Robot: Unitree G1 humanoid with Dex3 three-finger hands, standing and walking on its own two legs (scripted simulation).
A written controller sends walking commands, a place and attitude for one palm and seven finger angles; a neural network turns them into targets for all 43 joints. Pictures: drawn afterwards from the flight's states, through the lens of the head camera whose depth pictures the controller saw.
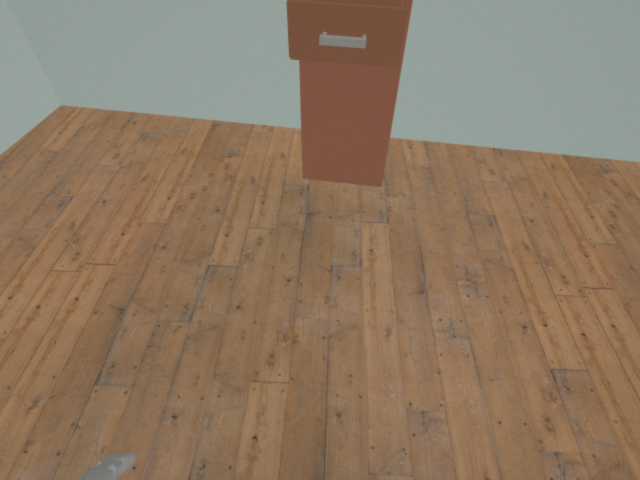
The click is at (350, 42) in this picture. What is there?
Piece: drawer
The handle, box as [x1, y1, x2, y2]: [319, 32, 365, 47]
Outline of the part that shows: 319,36 319,44 352,47 365,46 365,35 363,35 362,37 327,35 326,32 323,32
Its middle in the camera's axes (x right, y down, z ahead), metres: +0.07 -0.59 +1.15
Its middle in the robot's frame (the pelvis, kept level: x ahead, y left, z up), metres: +1.27 -0.01 +0.03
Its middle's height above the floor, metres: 0.80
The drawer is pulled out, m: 0.28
